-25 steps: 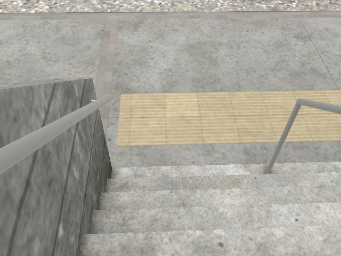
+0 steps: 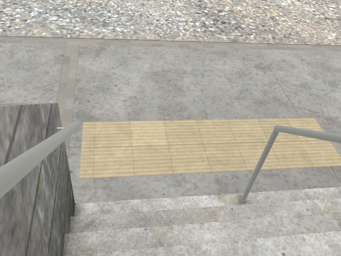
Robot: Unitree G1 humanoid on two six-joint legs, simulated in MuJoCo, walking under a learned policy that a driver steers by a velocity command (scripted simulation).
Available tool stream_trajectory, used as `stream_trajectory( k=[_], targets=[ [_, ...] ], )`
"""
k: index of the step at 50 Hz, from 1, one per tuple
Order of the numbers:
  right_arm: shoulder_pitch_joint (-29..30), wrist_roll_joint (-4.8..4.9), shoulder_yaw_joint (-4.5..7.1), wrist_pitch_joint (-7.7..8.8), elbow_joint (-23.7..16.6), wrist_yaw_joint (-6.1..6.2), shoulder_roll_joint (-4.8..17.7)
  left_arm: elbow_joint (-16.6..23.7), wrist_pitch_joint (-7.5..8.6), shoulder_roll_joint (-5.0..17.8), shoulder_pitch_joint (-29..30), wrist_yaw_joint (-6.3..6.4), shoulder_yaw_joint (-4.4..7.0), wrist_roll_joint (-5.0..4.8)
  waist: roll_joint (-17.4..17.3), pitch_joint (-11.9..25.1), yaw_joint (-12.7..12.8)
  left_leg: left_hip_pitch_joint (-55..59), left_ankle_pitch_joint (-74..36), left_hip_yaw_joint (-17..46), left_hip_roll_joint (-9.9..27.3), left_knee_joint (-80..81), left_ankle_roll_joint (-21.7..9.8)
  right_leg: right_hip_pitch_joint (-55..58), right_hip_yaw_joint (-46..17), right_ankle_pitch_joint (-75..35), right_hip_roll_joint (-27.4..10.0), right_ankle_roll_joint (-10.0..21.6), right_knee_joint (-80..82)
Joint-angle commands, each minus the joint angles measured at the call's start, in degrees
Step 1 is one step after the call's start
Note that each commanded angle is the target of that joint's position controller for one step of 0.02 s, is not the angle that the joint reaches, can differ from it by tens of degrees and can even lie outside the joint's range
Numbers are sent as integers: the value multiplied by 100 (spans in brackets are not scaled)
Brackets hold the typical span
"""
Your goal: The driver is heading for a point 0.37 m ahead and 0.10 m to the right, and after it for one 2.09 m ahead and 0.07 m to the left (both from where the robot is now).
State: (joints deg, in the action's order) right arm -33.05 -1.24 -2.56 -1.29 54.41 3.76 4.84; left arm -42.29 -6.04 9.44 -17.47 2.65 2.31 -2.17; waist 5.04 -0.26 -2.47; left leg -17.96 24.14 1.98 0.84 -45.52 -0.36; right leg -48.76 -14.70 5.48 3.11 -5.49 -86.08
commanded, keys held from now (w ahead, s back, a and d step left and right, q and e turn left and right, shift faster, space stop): e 0.28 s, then w+e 0.26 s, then w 0.02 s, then w+q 0.44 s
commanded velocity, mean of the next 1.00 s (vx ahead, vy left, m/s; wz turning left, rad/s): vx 0.28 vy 0.00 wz -0.24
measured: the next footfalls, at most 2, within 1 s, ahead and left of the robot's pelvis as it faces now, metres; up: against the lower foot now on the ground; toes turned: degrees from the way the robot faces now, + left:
right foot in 0.14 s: +0.06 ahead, -0.22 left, +0.00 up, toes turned -1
right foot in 0.86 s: +0.29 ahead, -0.40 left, -0.20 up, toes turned -16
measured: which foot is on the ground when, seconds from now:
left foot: down 0.00-0.84, up 0.86-1.00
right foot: up 0.00-0.12, down 0.14-0.42, up 0.44-0.84, down 0.86-1.00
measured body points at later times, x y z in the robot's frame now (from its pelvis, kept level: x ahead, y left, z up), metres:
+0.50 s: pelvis +0.07 -0.07 -0.03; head +0.07 -0.05 +0.42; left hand +0.34 +0.09 -0.11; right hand +0.01 -0.34 -0.14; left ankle +0.02 +0.06 -0.71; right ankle +0.04 -0.22 -0.66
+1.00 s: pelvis +0.25 -0.28 -0.21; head +0.23 -0.31 +0.24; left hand +0.32 -0.04 -0.34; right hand +0.19 -0.55 -0.36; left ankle +0.21 -0.08 -0.67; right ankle +0.25 -0.38 -0.91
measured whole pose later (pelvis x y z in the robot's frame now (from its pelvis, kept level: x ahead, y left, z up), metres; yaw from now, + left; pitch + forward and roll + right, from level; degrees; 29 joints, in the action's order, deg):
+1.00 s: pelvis +0.25 -0.28 -0.21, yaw -11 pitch +0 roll +1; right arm -24.1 3.9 5.0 -0.4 50.3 4.3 14.1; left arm -55.3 1.3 11.6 -21.5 -3.9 2.3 -0.1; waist -2.6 2.2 -2.0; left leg -39.0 23.1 10.9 -1.5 -110.5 -2.7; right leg -25.7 4.0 23.3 -2.3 2.2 -49.7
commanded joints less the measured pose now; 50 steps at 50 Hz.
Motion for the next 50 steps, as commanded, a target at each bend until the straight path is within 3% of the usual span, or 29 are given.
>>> stream_trajectory(
  k=[1, 5, 7, 8, 9, 12, 13, 15, 17, 19, 21, 22, 23, 25, 27, 28, 32, 34, 36, 38, 39, 41, 42, 43, 44, 45, 47, 48, 50],
  targets=[
    [216, 32, 476, 112, -492, 59, 1674, 495, 126, 104, -43, -35, -44, 54, -1271, -767, 310, -425, -1428, 1391, 1399, 1820, -973, 311, 207, -231, -302, -10, 602],
    [1050, -19, 424, 181, -895, -39, 1406, 574, 215, 127, 150, -113, -85, 38, -1273, -577, 440, -966, -3397, 316, 1373, 1277, -994, 2131, 1149, -360, -414, 30, 1631],
    [1283, 194, 535, 136, -969, -2, 1399, 588, 285, 178, 203, -97, -78, 16, -1803, -535, 210, -552, -3910, -154, 1087, 741, -584, 2309, 1294, -222, -260, 325, 2916],
    [774, 414, 609, -6, -867, 37, 1468, 917, 394, 354, 578, -57, -51, -208, -1538, -753, -64, 58, -3645, -338, 703, 899, -340, 2214, 1361, -572, 10, 564, 5039],
    [92, 334, 708, -30, -957, 41, 1534, 923, 457, 711, 761, -10, 59, -133, -714, -311, -487, 346, -3220, -431, 471, 350, -26, 2390, 943, -2210, -186, 671, 4069],
    [812, 324, 840, 50, -1365, 136, 1741, 932, 451, 962, 187, -84, 137, 29, 446, 659, 56, -858, -1409, -684, 224, -1211, 358, 3768, -117, -4334, -450, 1385, 4248],
    [1325, 301, 781, 86, -1624, 41, 1752, 881, 420, 1198, -96, -178, 248, 5, 1705, 1179, 394, -1813, 475, -658, 68, -2217, 458, 4599, -999, -5099, -1039, 1863, 4624],
    [1888, 75, 533, -105, -1905, -100, 1159, 855, 373, 917, -64, -423, 111, -18, 999, 1212, 287, -2335, 2230, 365, 261, -1642, 345, 4866, -1659, -3399, -1346, 2085, 4931],
    [1523, 74, 559, -212, -1753, -143, 1286, 1077, 295, 1213, 735, -343, 165, -39, 580, 1040, -198, -924, 1046, -531, -6, -1346, 317, 3143, -960, -1996, -876, 1701, 5040],
    [-275, -133, 611, -181, -1026, -304, 1151, 1377, 333, 805, 1980, -325, 8, 104, 369, 1266, -1271, 1353, -254, -1025, -234, -1815, 190, 1150, -347, -938, -580, 1418, 4083],
    [-791, -97, 601, -168, -1127, -370, 1148, 1606, 145, 672, 2078, -267, -35, -119, -855, 507, -1699, 2199, 178, -530, -318, 695, -396, 123, 57, 378, 317, 1175, 2126],
    [-827, -62, 599, -82, -1144, -460, 1550, 1674, 194, 157, 1505, -230, -116, -7, -2454, 175, -992, 2496, -3613, 1807, 1191, 703, -1165, -1256, -264, 3980, 907, 927, 725],
    [55, -50, 731, 18, -1304, -585, 2315, 1924, 381, 361, 909, -251, -60, -317, -2593, 88, 74, 2214, -3530, 3924, 2377, 1757, -1987, -1922, -259, 4215, 382, 933, 498],
    [604, 131, 801, 98, -1313, -525, 2227, 1723, 431, 856, 1335, -61, 100, -392, -1138, -638, -45, 1448, -1364, 3280, 2331, 1993, -1984, -1880, 182, 3089, -172, 739, 135],
    [1176, 167, 742, 91, -1340, -414, 2004, 1489, 231, 836, 1372, -94, 99, -287, -729, -1124, 1, -46, 86, 1893, 1917, 1601, -1339, -1250, 323, 951, -413, 788, 125],
    [1051, 121, 575, 63, -1197, -390, 1574, 1357, 204, 617, 1177, -175, 45, -269, -661, -1124, 50, -638, 169, 1448, 1691, 1576, -1136, -655, 514, 433, -350, 848, -32],
    [938, 106, 533, 115, -1014, -473, 1658, 1322, 282, 394, 1293, -533, -13, -198, -304, -732, 110, -1072, 1046, 1050, 1452, 1304, -958, 303, 1166, -88, -376, 843, 635],
    [-120, 206, 551, 240, -582, -228, 1412, 1471, 439, 364, 2040, -722, -47, -139, -599, -687, -433, 1311, 1248, 1321, 1467, 184, -708, -1609, 540, -1113, -1036, 647, 1850],
    [-636, 216, 654, 303, -378, -61, 1235, 1518, 712, 501, 2715, -666, -48, -29, -832, -475, -885, 1536, 863, 1134, 1187, -239, -647, -1070, 1034, -1896, -965, 543, 3292],
    [59, 300, 681, 309, -536, 83, 1353, 1167, 899, 688, 2237, -682, 11, 33, -983, -329, -650, 96, 729, 691, 1067, -423, -412, 1314, 1083, -3319, -917, 635, 4760],
    [-91, 242, 733, 242, -605, 101, 1616, 1055, 792, 607, 2153, -652, 19, -142, -781, -316, -715, -135, 1044, 253, 981, -535, -219, 2258, 1467, -3913, -652, 515, 5637],
    [469, 163, 806, 233, -403, -74, 1774, 276, 689, 869, 130, -532, 313, -174, -985, 60, 415, -860, 892, 408, 959, -1873, -147, 4517, 1302, -2876, -738, 603, 5745],
    [691, 84, 792, 290, -174, -123, 1789, -174, 585, 1157, -1260, -451, 476, 33, -1273, 474, 1285, -1070, 29, 220, 571, -3356, 11, 5716, 1569, -2389, -780, 673, 5732],
    [721, 185, 820, 363, -44, -152, 1523, -527, 597, 1346, -2373, -423, 455, 302, -365, 585, 1924, -1971, 2576, 368, -317, -6322, 342, 6678, 1145, -2323, -1214, 984, 5773],
    [439, 244, 809, 465, -91, -233, 1033, -714, 705, 1320, -2602, -519, 172, 529, 809, 587, 1639, -3318, 3281, 1253, -675, -8077, 260, 6891, 1296, -3866, -1323, 619, 3783],
    [-517, 415, 788, 518, -246, -275, 687, -730, 760, 1232, -2171, -636, 129, 358, 1849, 774, 831, -3586, 2143, 1608, -513, -7526, -39, 6247, 772, -4942, -1789, 605, 3934],
    [-531, 579, 604, 367, -719, -41, 252, -1021, 688, 1756, -1383, -745, 326, 50, 1528, 907, -29, -4040, 609, 783, -287, -7768, -18, 4916, -2061, 771, -3070, 1313, 6361],
    [55, 673, 646, 149, -763, 106, 538, -1002, 701, 1039, -866, -731, 168, 197, 251, 190, 7, -4001, -589, 773, 28, -6789, -293, 3707, -2242, 3057, -2916, 1104, 7183],
    [626, 478, 608, -39, -957, 154, 722, -1265, 1026, 500, -580, -609, -2, 233, 59, -468, -40, -4479, -1387, 1469, 312, -6030, -561, 2887, -2097, 2347, -2955, 1111, 6214]
  ],
)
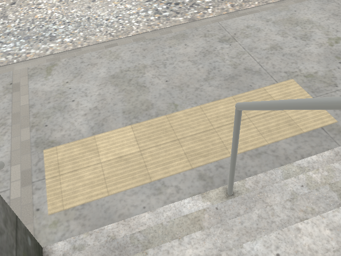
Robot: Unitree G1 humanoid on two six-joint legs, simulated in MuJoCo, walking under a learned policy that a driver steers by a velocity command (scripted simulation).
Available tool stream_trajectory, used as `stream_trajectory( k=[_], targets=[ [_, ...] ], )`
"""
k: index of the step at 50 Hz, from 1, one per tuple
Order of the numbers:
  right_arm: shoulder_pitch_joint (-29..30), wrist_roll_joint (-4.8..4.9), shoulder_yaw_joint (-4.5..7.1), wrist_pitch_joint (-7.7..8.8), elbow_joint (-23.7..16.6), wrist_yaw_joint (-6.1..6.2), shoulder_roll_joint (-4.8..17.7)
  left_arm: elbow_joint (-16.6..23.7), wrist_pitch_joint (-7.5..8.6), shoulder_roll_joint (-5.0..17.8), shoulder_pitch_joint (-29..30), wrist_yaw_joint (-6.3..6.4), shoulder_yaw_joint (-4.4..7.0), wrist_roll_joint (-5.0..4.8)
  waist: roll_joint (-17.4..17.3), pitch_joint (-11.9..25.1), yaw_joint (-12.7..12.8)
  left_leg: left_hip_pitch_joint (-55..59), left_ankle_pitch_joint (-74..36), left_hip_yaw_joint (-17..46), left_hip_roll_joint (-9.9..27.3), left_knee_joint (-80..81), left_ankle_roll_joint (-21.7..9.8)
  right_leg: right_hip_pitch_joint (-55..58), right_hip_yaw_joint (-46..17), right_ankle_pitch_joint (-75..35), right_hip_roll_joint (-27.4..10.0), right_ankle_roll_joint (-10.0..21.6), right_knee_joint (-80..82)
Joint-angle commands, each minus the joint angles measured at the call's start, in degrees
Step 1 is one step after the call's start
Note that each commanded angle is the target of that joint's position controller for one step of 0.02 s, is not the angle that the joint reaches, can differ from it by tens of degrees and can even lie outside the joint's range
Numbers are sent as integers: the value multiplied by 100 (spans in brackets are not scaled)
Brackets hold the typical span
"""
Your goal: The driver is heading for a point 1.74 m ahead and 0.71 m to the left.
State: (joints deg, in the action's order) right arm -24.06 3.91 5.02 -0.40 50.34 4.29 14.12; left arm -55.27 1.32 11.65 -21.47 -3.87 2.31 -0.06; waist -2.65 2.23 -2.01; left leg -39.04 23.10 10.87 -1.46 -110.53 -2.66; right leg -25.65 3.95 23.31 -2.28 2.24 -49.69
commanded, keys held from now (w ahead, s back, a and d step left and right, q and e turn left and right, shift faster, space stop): w+q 0.98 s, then w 0.02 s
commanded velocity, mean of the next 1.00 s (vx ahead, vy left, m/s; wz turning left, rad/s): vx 0.49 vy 0.00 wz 0.55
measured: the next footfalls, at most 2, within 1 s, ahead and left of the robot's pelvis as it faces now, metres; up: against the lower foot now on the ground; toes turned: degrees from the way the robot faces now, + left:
left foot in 0.46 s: +0.27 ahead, +0.13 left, -0.20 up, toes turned +14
right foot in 0.90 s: +0.57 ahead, -0.02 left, -0.40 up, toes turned +38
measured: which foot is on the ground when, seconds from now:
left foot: up 0.00-0.44, down 0.46-0.92, up 0.94-1.00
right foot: down 0.00-0.46, up 0.48-0.88, down 0.90-1.00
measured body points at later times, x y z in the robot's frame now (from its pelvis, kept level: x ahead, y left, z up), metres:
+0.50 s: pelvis +0.22 +0.03 -0.14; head +0.23 +0.04 +0.31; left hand +0.14 +0.26 -0.29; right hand +0.41 -0.18 -0.26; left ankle +0.25 +0.12 -0.87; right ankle +0.08 -0.11 -0.61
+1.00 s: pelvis +0.48 +0.05 -0.38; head +0.46 +0.03 +0.07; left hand +0.33 +0.25 -0.51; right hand +0.68 -0.12 -0.51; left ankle +0.33 +0.15 -0.80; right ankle +0.54 -0.05 -1.10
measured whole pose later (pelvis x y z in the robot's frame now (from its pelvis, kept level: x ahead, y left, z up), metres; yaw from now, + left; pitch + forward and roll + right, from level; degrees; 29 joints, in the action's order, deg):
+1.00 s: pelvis +0.48 +0.05 -0.38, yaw +36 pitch +1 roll +1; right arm -20.7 3.9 2.9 0.7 50.4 2.6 11.6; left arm -51.0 3.6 13.1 -25.4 -3.5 4.5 0.5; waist 0.5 4.7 3.2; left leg -41.8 43.2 12.9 -12.4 -120.8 -4.1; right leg -17.3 -1.6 21.6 1.1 1.1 -37.4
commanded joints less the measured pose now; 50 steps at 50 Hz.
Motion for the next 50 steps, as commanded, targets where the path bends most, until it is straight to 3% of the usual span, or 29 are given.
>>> stream_trajectory(
  k=[1, 5, 6, 8, 14, 18, 21, 22, 23, 24, 25, 27, 28, 29, 30, 31, 32, 33, 34, 36, 37, 39, 42, 44, 45, 46, 47, 48, 50],
  targets=[
    [-283, -117, -52, -182, -601, 30, 45, 31, 392, -86, -14, 130, -138, 126, 770, -914, -184, -1890, -1717, 729, 477, 1553, -331, -38, -3028, -118, -2121, 221, 2463],
    [-265, -301, -56, -248, -643, -202, -202, -188, 269, 415, -124, 458, -158, 490, 1089, -702, -365, -1411, -2366, 182, 252, 2491, 111, -332, -1986, -1179, -1703, 332, 2090],
    [78, -256, 30, -220, -848, -279, 136, -80, 303, 147, -36, 558, -198, 278, 734, -821, -397, -1554, -3516, 691, 381, 3641, -25, -122, -1606, -725, -1422, 62, 1991],
    [632, -288, -8, -238, -1104, -405, 64, -179, 339, 169, -350, 764, -224, 54, 753, -1049, -193, -1493, -4893, 556, 216, 4697, 106, -110, -1073, -592, -1337, 68, 1546],
    [1220, -426, -109, -232, -1323, -617, -58, -101, 353, 390, -898, 778, -121, 29, 419, -1027, 283, -498, -5896, -90, 131, 5876, 155, 19, -249, -138, -1155, 337, 445],
    [1934, -325, -137, -221, -1344, -738, -7, -30, 215, 363, -1337, 747, 74, -38, 558, -1179, 906, -1032, -5156, -385, 251, 6343, 20, 1111, -380, -822, -1527, 363, -540],
    [1424, -301, 0, -224, -1286, -762, 372, 324, 183, 724, -320, 651, 246, -31, 1088, -772, 438, 411, -4149, -1263, 191, 6205, -132, 686, -171, -2860, -1670, 223, -1601],
    [636, -132, 118, -216, -1037, -721, 570, 390, 179, 764, 66, 618, 267, -69, 1061, -466, 32, 1997, -3687, -1683, 119, 7607, -320, 212, 234, -3595, -1504, 63, -2675],
    [-201, -222, 235, -153, -528, -651, 654, 216, 239, 543, -140, 654, 238, -164, 572, -165, -248, 3305, -4214, -1703, 32, 8857, -521, 143, 311, -3953, -1082, -58, -4053],
    [-1183, -344, 228, -102, -154, -615, 621, 312, 244, 789, 366, 728, 306, -77, -818, -343, -1156, 4536, -5318, -1211, 313, 9858, -1072, -944, 684, -340, -323, -312, -7192],
    [-1033, -425, 93, 7, -67, -668, 953, 651, 363, 115, -479, 591, 168, 61, -2697, 129, -216, 6481, -8406, 202, 954, 6847, -1777, -3806, -217, 2737, 257, -485, -8415],
    [-1116, -235, -60, -92, -182, -654, 447, 1306, 452, 589, 288, 535, 181, -13, -618, 1189, -383, 6159, -6736, 933, 1421, 7154, -2171, -4145, -723, 2563, 39, -532, -7280],
    [-675, -300, -62, -135, -190, -605, 346, 1426, 308, 498, 985, 633, 184, -61, 1230, 660, -196, 4939, -4490, 1054, 1060, 7566, -1722, -4107, -502, 1643, -215, -324, -6848],
    [-542, -164, 153, -76, -202, -574, 1123, 1668, 269, 18, 510, 629, 18, -125, 168, 968, 203, 4896, -4059, 2459, 1884, 7493, -2425, -4556, -886, 1683, -242, -432, -6827],
    [-322, -359, 21, -2, -159, -567, 796, 1762, 216, -134, 600, 573, -66, -343, -16, 606, 411, 4033, -2094, 3038, 2321, 7875, -2283, -4942, -1585, 220, -560, -438, -4974],
    [-168, -415, -84, 35, -287, -554, 412, 1687, 129, 249, 890, 615, 18, -332, 113, 60, 324, 3226, -1620, 3041, 1970, 7801, -2064, -4764, -1584, -246, -540, -486, -4512],
    [695, -414, -282, 57, -599, -317, 18, 1759, -1, 402, 1091, 728, 113, -124, 899, -422, 667, 1375, -1502, 2095, 1164, 7655, -1607, -3393, -1332, -1502, -380, -729, -2772],
    [920, -346, -246, 107, -690, -200, 169, 1735, -15, 313, 986, 764, 113, 204, 765, -372, 700, 614, -2773, 1659, 755, 7489, -1393, -2303, -987, -2076, -256, -842, -2050],
    [890, -434, -148, 141, -577, -132, 609, 1326, 93, 339, 39, 669, 163, 238, 301, 205, 945, 86, -3363, 1356, 601, 7346, -1319, -746, -836, -3470, -37, -799, -2449],
    [367, -160, -185, 324, -381, 37, 308, 1541, 248, 742, 570, 525, 307, 77, 235, -220, 642, 236, -1094, 820, -42, 6829, -1094, -786, -1146, -5691, 36, -689, -411],
    [288, -27, -235, 349, -306, 142, 126, 1813, 231, 526, 1193, 524, 224, 160, 310, -306, 412, 3, -213, 698, -295, 6589, -1018, -269, -1085, -6133, 152, -732, 581],
    [-66, -114, -202, 190, -224, 155, 154, 2368, 112, 119, 2066, 435, 96, 119, 120, -394, -100, 245, 121, 821, -346, 6348, -1033, 144, -967, -5501, 352, -731, 1722],
    [255, -207, -139, 118, -316, 82, 291, 1636, 104, 717, 161, 229, 324, 71, -727, 10, 603, 832, -613, 1561, -132, 4861, -1039, 589, -1451, -5088, 152, -383, 625],
    [395, -142, -225, 18, -365, 35, 5, 1224, 207, 809, -920, 234, 431, -13, -168, -347, 1124, 993, -1354, 1325, -507, 3576, -774, 1439, -1124, -3738, -64, -342, 2397],
    [185, -86, -302, 27, -138, 83, -267, 811, 233, 928, -1697, 247, 550, -79, 35, -490, 1233, 688, -1091, 1088, -672, 1872, -480, 2339, -1561, -4402, -813, -81, 4214],
    [120, -265, -324, 104, 69, -34, -557, 430, 207, 605, -2492, 185, 430, 61, 954, -438, 1419, -998, 1940, 551, -1551, -650, -286, 3719, -1404, -6369, -1160, 199, 2950],
    [-976, -187, -312, 202, -58, -215, -854, 280, 276, 562, -2385, 66, 247, 41, 2573, -280, 490, -2997, 2871, 674, -1616, -2053, -192, 4798, -1925, -8531, -1305, 353, 508],
    [-1113, -29, -340, 277, -188, -284, -745, 172, 230, 700, -2305, -20, 298, -29, 3066, -73, 367, -3695, 2426, 526, -1266, -2378, -127, 4823, -2533, -8391, -1730, 531, 819],
    [332, 234, -261, 154, -691, -215, -201, 36, 220, 717, -1927, -114, 239, 204, 877, -173, 403, -3691, 1015, 276, -381, -1361, -232, 3015, -3637, -3239, -2240, 1345, 1996]
  ],
)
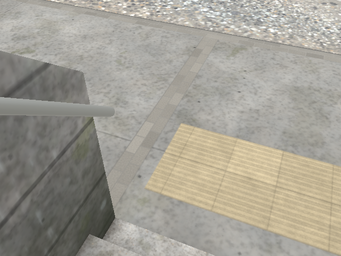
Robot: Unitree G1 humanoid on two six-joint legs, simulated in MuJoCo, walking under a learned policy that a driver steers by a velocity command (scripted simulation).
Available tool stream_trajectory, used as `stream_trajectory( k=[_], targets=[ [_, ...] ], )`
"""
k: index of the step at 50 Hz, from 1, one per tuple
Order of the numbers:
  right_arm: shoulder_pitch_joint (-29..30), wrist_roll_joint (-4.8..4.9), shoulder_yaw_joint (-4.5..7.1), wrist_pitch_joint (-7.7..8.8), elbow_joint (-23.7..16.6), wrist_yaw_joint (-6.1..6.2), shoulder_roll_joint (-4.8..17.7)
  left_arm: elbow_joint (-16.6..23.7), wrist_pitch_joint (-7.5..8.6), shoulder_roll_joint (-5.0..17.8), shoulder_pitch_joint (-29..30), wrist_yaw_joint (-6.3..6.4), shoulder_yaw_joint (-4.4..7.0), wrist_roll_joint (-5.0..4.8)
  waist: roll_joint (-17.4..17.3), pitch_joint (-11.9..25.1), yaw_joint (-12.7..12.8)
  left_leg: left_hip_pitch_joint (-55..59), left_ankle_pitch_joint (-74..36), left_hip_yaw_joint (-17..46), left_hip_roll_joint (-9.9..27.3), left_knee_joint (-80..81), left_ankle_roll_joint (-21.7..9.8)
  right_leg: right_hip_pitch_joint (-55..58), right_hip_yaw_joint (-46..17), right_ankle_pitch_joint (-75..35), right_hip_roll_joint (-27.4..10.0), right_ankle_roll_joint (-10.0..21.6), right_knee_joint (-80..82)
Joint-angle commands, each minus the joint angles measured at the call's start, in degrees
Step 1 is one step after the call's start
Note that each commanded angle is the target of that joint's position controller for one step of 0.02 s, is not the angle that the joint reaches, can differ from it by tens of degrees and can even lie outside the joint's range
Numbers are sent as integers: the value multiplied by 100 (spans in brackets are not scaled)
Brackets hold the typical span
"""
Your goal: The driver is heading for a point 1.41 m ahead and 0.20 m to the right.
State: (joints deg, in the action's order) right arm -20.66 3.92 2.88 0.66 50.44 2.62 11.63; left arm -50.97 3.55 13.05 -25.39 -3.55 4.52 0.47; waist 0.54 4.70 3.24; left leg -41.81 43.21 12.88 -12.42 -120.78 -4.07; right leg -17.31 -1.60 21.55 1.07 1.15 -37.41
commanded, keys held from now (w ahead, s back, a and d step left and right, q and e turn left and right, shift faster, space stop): w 0.34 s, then w+e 0.66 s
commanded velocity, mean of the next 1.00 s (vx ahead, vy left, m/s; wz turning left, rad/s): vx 0.50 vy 0.00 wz -0.13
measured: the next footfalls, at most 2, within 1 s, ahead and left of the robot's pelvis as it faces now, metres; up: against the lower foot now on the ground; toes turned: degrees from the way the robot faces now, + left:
left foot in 0.48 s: +0.38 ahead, +0.20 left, -0.20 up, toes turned +2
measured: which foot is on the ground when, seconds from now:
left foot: up 0.00-0.46, down 0.48-1.00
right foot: down 0.00-0.48, up 0.50-1.00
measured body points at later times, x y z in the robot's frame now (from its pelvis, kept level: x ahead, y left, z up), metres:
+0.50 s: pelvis +0.25 +0.07 -0.14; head +0.25 +0.08 +0.31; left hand +0.11 +0.28 -0.29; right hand +0.48 -0.13 -0.22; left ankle +0.36 +0.19 -0.89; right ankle +0.02 -0.11 -0.66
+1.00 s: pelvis +0.49 +0.06 -0.34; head +0.49 +0.05 +0.11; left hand +0.69 +0.27 -0.44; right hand +0.38 -0.15 -0.49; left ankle +0.35 +0.20 -0.90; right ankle +0.56 -0.07 -1.04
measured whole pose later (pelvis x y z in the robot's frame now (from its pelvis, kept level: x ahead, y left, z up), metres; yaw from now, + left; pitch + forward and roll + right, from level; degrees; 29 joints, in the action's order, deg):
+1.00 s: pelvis +0.49 +0.06 -0.34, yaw -12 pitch +0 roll +4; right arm -26.0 0.3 1.5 1.9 57.7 3.7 8.6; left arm -43.8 -2.8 13.6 -9.4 -3.4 3.9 -1.7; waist 3.1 0.5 -3.8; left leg -16.9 51.9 -13.0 6.4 -83.0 1.3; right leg -31.7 -3.5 -22.9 -2.1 4.0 -44.7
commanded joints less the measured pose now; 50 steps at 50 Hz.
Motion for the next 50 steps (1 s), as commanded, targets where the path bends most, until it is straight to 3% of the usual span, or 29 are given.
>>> stream_trajectory(
  k=[1, 2, 3, 6, 8, 10, 12, 14, 16, 20, 21, 22, 23, 24, 25, 26, 27, 28, 29, 30, 32, 33, 35, 37, 39, 41, 47, 48, 50],
  targets=[
    [694, 186, -52, -156, -842, 32, 55, -356, -61, 208, -732, -20, -143, 110, -462, -1076, -300, -3222, -1486, -12, 917, 30, -171, 774, -3231, -493, -2294, 1259, 1539],
    [769, 133, -182, -213, -916, 45, -250, -421, 28, 277, -435, 165, -250, 181, 242, -1363, -435, -3068, -2051, 539, 1132, 478, -170, -63, -3572, -121, -2502, 1225, 1463],
    [516, 18, -76, -261, -872, 44, 143, -319, 72, 31, -73, 251, -385, 211, -43, -1590, -684, -2796, -2906, 568, 1140, 1555, -120, -601, -2931, -59, -1976, 788, 1229],
    [711, -361, -114, -117, -951, -147, -118, -461, 106, 155, -238, 563, -461, 171, 167, -1271, -677, -813, -5400, -204, 1215, 4605, 323, -1617, -1648, -1982, -1286, 759, 1076],
    [424, -318, -121, -125, -846, -279, -207, -612, 70, 549, -373, 558, -380, 93, 662, -929, -755, -355, -5653, -716, 1355, 4229, 386, -1296, -1531, -2123, -1280, 859, 920],
    [1296, -249, -110, -100, -1115, -358, -103, -925, 44, 114, -1420, 676, -436, -93, 648, -1186, -83, -2374, -5732, -162, 1591, 5239, 266, 894, -1794, -1408, -1289, 776, 93],
    [2278, -201, -26, 8, -1447, -445, 109, -997, 96, 45, -2035, 694, -434, -21, 621, -1479, 407, -3182, -6017, -110, 1715, 6607, 258, 1805, -2232, -727, -1401, 834, 102],
    [2398, -285, -26, 128, -1578, -554, 151, -836, 47, 2, -1612, 795, -447, -31, 649, -1580, 260, -2457, -6833, -274, 1913, 7548, 319, 1279, -1955, -601, -1359, 828, -6],
    [2341, -411, -92, 131, -1512, -676, -83, -651, -34, 57, -1218, 832, -421, -87, 338, -1545, 347, 227, -7919, -907, 1561, 8330, 383, -684, -1076, 121, -874, 784, 18],
    [2537, -180, -110, 26, -1527, -654, 66, -525, -233, 105, -1276, 768, -247, -221, 370, -1520, 820, 1107, -7133, -902, 1550, 9868, 616, 196, -815, -405, -658, 634, -963],
    [2319, -195, -53, 50, -1430, -598, 184, -485, -273, 183, -1166, 770, -178, -210, 374, -1338, 729, 1245, -7049, -723, 1681, 10225, 569, 606, -1031, -678, -688, 612, -1435],
    [1339, -188, 141, 140, -1081, -678, 594, -558, -269, 468, -622, 756, -58, -111, 668, -908, 41, 2257, -7445, -450, 2015, 9704, 275, 234, -1355, -1140, -931, 623, -2398],
    [-306, -299, 361, 148, -459, -659, 1031, -501, -194, 443, -144, 709, -60, -83, 584, -295, -771, 3466, -7936, -682, 2035, 10042, 134, 189, -1179, -1743, -621, 450, -3834],
    [-1274, -509, 366, 157, -189, -518, 866, -616, -116, 377, -281, 650, -47, -262, -210, -263, -1373, 4546, -7746, -1328, 1914, 10774, 83, -500, -588, -877, 142, 123, -5756],
    [-2320, -691, 273, 157, 294, -500, 860, -849, -62, -79, -682, 512, -39, -189, -1544, -59, -1514, 6523, -9024, -1106, 2398, 9243, -103, -2630, -799, 3446, 925, -19, -8328],
    [-1517, -653, 121, 184, 109, -573, 933, -828, -22, -307, -1820, 432, -116, -266, -2173, 429, -594, 6891, -10116, -668, 3085, 7443, -365, -3716, -1392, 3350, 401, 21, -8385],
    [-1234, -509, 83, 151, -76, -618, 724, -621, -49, -17, -1581, 443, -72, -330, -1733, 815, -687, 6585, -8676, -271, 3248, 7766, -587, -3855, -1399, 2690, 223, -25, -7638],
    [-1325, -400, 111, 145, 125, -639, 883, -405, -91, -15, -1236, 507, -40, -360, -1129, 626, -638, 5750, -7125, 211, 3435, 8368, -801, -3953, -1045, 2193, 161, -46, -7513],
    [-788, -425, 120, 139, 177, -598, 903, -49, -219, 104, -805, 623, 3, -458, -688, 539, -258, 4359, -4180, 938, 3733, 9341, -1092, -3637, -803, 692, -88, 64, -6695],
    [-588, -536, 104, 182, 279, -504, 899, 99, -297, -100, -271, 695, -55, -463, -1127, 88, -258, 3419, -4141, 1710, 4193, 9395, -1369, -3937, -1059, -147, -283, 124, -6525],
    [-263, -579, -264, 358, 375, -315, 97, 40, -504, -75, -369, 698, 22, -311, -391, -722, 36, 1805, -5302, 273, 3378, 8889, -691, -3411, -1393, -1256, -252, -31, -4847],
    [-150, -568, -242, 350, 465, -227, 233, 118, -519, -245, -387, 706, 8, -231, -664, -590, 147, 1762, -5075, -28, 3158, 8845, -565, -3175, -1155, -1560, -321, -92, -4185],
    [-235, -678, -211, 334, 494, -120, 549, 181, -550, -26, -316, 622, 26, -186, -934, -344, 181, 1680, -5290, -98, 3171, 8872, -611, -2873, -959, -2202, -284, -192, -4360],
    [-241, -408, -203, 390, 537, 23, 262, 563, -532, 349, 436, 495, 114, -254, -780, -566, 45, 2212, -3970, -132, 2994, 8610, -283, -3571, -1686, -3522, -408, 31, -3059],
    [-556, -355, -184, 408, 697, 194, 417, 749, -541, 146, 730, 403, 47, -64, -634, -853, -11, 1976, -3490, -690, 2788, 8164, -259, -3309, -1420, -4877, -248, -53, -2098],
    [-616, -274, -252, 405, 571, 282, 170, 1014, -528, 115, 1311, 278, -34, -96, -458, -948, -170, 1305, -2464, -1219, 2516, 7870, -212, -2344, -881, -5815, -112, -85, -1275],
    [-925, -375, 6, 219, 468, 175, 540, 1093, -585, 245, 1968, -6, -56, -149, -427, -1315, -762, 2059, -2407, -1091, 2979, 6244, -20, -2393, -238, -4877, -250, 147, -1215],
    [-348, -424, 93, 189, 475, 159, 841, 1022, -650, 310, 1506, -31, 7, -260, -1084, -1135, -363, 1971, -2802, -813, 3269, 5769, -25, -2024, -238, -4441, -516, 241, -1341],
    [328, -307, 159, 121, 206, 57, 829, 585, -632, 805, 58, 50, 247, -287, -404, -526, 331, 1579, -4901, -1730, 2762, 3866, 298, 554, 582, -3624, -172, 609, 723]
  ],
)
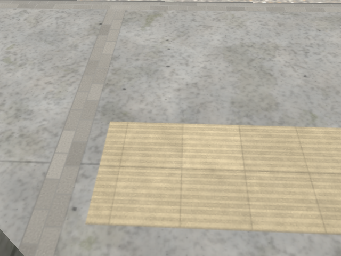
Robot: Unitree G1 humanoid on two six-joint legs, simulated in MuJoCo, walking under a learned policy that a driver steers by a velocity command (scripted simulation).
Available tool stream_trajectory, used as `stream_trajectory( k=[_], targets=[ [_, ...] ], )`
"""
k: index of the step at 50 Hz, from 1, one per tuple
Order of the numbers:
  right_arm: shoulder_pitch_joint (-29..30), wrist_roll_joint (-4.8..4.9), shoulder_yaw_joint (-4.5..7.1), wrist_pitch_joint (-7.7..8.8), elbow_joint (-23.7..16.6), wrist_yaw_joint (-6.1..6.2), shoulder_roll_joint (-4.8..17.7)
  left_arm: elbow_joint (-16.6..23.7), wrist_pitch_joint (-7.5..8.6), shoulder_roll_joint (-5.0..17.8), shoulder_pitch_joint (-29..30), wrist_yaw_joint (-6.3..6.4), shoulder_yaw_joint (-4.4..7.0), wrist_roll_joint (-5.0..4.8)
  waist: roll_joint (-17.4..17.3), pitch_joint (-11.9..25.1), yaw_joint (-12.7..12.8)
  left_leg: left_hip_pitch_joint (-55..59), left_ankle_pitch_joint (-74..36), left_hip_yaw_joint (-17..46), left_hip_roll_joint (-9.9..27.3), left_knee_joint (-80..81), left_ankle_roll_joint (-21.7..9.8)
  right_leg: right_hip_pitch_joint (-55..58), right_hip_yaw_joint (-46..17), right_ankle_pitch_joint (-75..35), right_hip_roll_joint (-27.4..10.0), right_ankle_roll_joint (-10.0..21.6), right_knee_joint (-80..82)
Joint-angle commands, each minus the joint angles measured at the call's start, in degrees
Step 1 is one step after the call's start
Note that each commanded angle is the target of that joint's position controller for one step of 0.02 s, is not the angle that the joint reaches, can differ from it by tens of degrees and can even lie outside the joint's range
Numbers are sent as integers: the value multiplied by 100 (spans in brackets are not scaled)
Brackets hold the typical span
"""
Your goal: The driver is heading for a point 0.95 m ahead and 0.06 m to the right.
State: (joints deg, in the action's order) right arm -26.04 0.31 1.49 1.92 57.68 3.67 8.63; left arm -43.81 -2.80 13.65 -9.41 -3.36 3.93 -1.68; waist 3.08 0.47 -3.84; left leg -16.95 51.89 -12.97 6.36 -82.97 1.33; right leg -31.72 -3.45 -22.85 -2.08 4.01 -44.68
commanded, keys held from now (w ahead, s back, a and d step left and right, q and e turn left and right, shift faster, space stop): w+e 0.36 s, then w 0.12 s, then w+q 0.52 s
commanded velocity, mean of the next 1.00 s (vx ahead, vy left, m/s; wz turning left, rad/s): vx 0.50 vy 0.00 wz -0.15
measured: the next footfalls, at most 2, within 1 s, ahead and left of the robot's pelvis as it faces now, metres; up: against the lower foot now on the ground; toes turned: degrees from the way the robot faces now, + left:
right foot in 0.02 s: +0.08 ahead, -0.11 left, -0.20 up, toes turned -1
left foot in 0.46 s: +0.35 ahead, +0.11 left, -0.40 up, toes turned -22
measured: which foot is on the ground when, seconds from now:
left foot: down 0.00-0.02, up 0.04-0.44, down 0.46-0.96, up 0.98-1.00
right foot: up 0.00-0.00, down 0.02-0.46, up 0.48-0.92, down 0.94-1.00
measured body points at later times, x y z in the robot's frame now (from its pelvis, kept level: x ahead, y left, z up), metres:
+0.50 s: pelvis +0.28 +0.02 -0.23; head +0.26 +0.03 +0.22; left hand +0.40 +0.26 -0.37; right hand +0.30 -0.27 -0.33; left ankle +0.31 +0.12 -0.97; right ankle +0.10 -0.11 -0.70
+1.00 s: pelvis +0.56 -0.09 -0.43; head +0.57 -0.09 +0.02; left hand +0.84 +0.06 -0.49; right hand +0.44 -0.29 -0.57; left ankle +0.37 +0.11 -0.91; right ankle +0.61 -0.21 -1.18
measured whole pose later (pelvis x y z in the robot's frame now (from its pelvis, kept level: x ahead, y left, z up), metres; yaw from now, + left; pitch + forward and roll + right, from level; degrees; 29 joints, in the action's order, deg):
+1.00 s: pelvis +0.56 -0.09 -0.43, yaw -7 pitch +3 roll +3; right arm -31.3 2.2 2.6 2.3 55.4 1.9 7.4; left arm -38.6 6.1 9.5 -1.6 -3.0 2.7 -0.7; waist 3.0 3.9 -7.6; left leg -18.1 49.6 10.4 -10.4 -97.4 -4.4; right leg -17.3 -4.9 1.1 -1.6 0.3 -17.1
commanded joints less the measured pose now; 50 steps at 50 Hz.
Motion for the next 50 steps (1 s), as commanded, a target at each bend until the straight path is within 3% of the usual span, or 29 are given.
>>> stream_trajectory(
  k=[1, 2, 3, 5, 6, 8, 9, 11, 13, 16, 18, 21, 22, 23, 24, 25, 26, 27, 28, 29, 31, 33, 36, 39, 45, 47, 48, 49, 50],
  targets=[
    [1151, -24, 402, 122, -401, -49, 1309, -670, 87, 843, -2993, 141, 380, 57, 478, 48, 1974, -2020, -5141, 476, 310, -2623, -97, 4073, 1116, -326, 311, 659, 2051],
    [598, -159, 309, 258, -625, -69, 594, -889, 215, 1081, -3066, 102, 301, 90, 2476, -333, 1494, -4306, -171, 469, -703, -5222, 132, 4898, -86, -2743, -329, 1136, 1038],
    [152, -74, 258, 386, -976, -168, 583, -695, 238, 893, -2795, 55, 178, 40, 2789, 432, 914, -5160, -299, 1434, -519, -4544, 61, 5230, -1419, -3072, -655, 1499, 442],
    [843, 93, 319, 350, -1267, -90, 710, -628, 313, 531, -2345, 20, 91, 59, -258, 564, 751, -5448, -1526, 1532, -140, -3441, -179, 4104, -1862, -602, -936, 1394, 607],
    [997, 62, 256, 282, -1474, 38, 498, -417, 331, 1029, -1868, 52, 240, -8, -620, 667, 484, -5424, -1376, 1607, -89, -3421, -140, 3481, -2779, 68, -1302, 1722, 719],
    [1769, 307, 171, 127, -1827, 86, 435, -342, 433, 534, -1534, 198, 16, 310, -508, 79, 297, -5634, -3426, 2408, 153, -889, 185, 1983, -3714, 1912, -1720, 1723, 1226],
    [1901, 37, 178, -21, -1981, 75, 500, -127, 385, 251, -933, 400, -120, 292, -790, -165, 56, -4304, -4617, 2212, 10, 647, 346, 666, -2932, 2038, -968, 1382, 1178],
    [664, -172, 329, 118, -1429, -70, 725, -176, 477, 781, -514, 603, 45, 310, -175, 417, -350, -2072, -6215, 1906, -231, 657, 368, -373, -2382, 892, -484, 1153, 916],
    [1744, -50, 417, 288, -1866, -284, 1139, -447, 663, 196, -1234, 788, -86, -147, -308, -24, 131, -2842, -8201, 2482, -149, 2867, 260, 605, -2171, 3226, -47, 1042, 281],
    [2957, -153, 144, 259, -2510, -440, 357, -509, 550, 322, -1474, 927, -42, -123, -367, -316, 723, -829, -8608, 1870, -700, 5019, 277, -554, -1788, 4939, 565, 947, 200],
    [1836, -160, 293, 205, -2234, -556, 764, -466, 489, 361, -1170, 888, 9, -26, 490, -119, 220, -298, -8522, 2107, -570, 4242, 68, -498, -1951, 4656, 531, 937, -710],
    [196, -59, 451, 149, -1653, -542, 1079, -363, 376, 91, -1110, 685, -77, -33, 131, -65, -318, 351, -6622, 1664, -407, 5578, -48, 662, -1821, 3216, 754, 599, -2659],
    [-1129, -59, 595, 124, -1214, -554, 1270, -539, 383, 113, -850, 658, -79, -31, 431, 86, -1002, 1906, -7187, 1805, 52, 6252, -229, 82, -1816, 2459, 854, 483, -4193],
    [-1819, -54, 573, 111, -898, -508, 1132, -635, 510, -147, -1150, 593, -73, -117, -290, -42, -1127, 2424, -7603, 2430, 854, 7074, -767, -594, -1411, 4539, 1436, 83, -6875],
    [-2319, -165, 314, 142, -471, -585, 844, -535, 609, -827, -1482, 465, -174, 70, -2145, -219, -665, 3878, -10649, 2168, 714, 4050, -678, -3361, -1211, 7527, 1926, 1, -8883],
    [-2083, -72, 286, 73, -365, -690, 843, -258, 683, -787, -2211, 423, -242, -111, -3238, 71, -87, 4149, -11375, 2847, 895, 3796, -882, -4295, -1105, 7194, 1569, -139, -9040],
    [-1800, 30, 237, 31, -368, -763, 690, -54, 651, -498, -1817, 469, -175, -90, -2716, 26, 43, 3462, -10097, 3245, 933, 4500, -1170, -4484, -581, 6686, 1278, -268, -8724],
    [-1380, 31, 135, 83, -385, -890, 340, 142, 570, -316, -1088, 529, -166, -144, -876, -22, 125, 2472, -7511, 3452, 850, 4840, -1362, -4352, -424, 5631, 670, -50, -7817],
    [-710, 21, 320, 77, -415, -814, 1193, 643, 491, -517, -543, 536, -279, -278, -965, -285, 540, 1214, -4934, 5380, 1495, 5781, -2068, -4153, -245, 5501, 199, -100, -7275],
    [5, -33, 53, 128, -701, -669, 649, 822, 406, -132, 179, 572, -194, -302, 158, -777, 749, 175, -3038, 5405, 1240, 6023, -1667, -4119, -666, 4082, -169, -81, -6079],
    [565, -9, -13, 200, -807, -205, 652, 969, 387, -67, 47, 578, -272, -143, -96, -1281, 1071, -1428, -4152, 4763, 697, 5789, -1417, -3117, -570, 2639, -384, -588, -3987],
    [62, -20, 125, 261, -662, -71, 1021, 846, 452, -300, 205, 538, -246, 228, -355, -690, 729, -2141, -4904, 3991, 179, 5671, -1342, -896, -296, 635, -243, -718, -2839],
    [-809, 313, -9, 342, -625, 150, 323, 1167, 649, 63, 1402, 328, -105, 336, -405, -508, 148, -395, -3657, 3569, -365, 4487, -1342, -1522, -610, -1258, -80, -584, -135],
    [-1040, 180, 91, 150, -543, 97, 546, 1360, 635, -433, 1732, 111, -152, 191, -808, -590, -336, -737, -3278, 3526, -555, 4366, -1352, -108, -281, -924, 431, -684, 935],
    [-1022, 294, 223, -107, -423, 95, 379, 1208, 985, -6, 1333, -43, -23, -76, -926, -612, -472, 1374, -3830, 4173, -743, 2183, -1273, -179, -1029, -409, -425, -360, 3653],
    [-972, 135, 209, -44, -329, -114, 270, 446, 903, 144, -493, 39, 163, 13, -355, 148, 226, -324, -3763, 3367, -1204, 467, -987, 3096, -162, -1374, -308, -372, 3475],
    [-777, 51, 211, 55, -261, -230, 184, -123, 761, 296, -2156, 103, 257, 99, 239, 424, 951, -2511, -1005, 3006, -1539, -1357, -728, 5507, -668, -2275, -984, -90, 2626],
    [-1256, 184, 107, 122, -316, -285, -68, -320, 768, 420, -2734, 95, 202, 264, 1302, 1146, 909, -4619, 495, 2848, -1658, -3370, -513, 7603, -774, -3614, -1669, 283, 332],
    [-1085, 228, 149, 295, -608, -303, 383, -176, 826, 417, -2261, 70, 177, 90, 1574, 1595, 844, -5084, -482, 2876, -1165, -3485, -426, 7210, -1021, -3563, -1812, 414, 222]
  ],
)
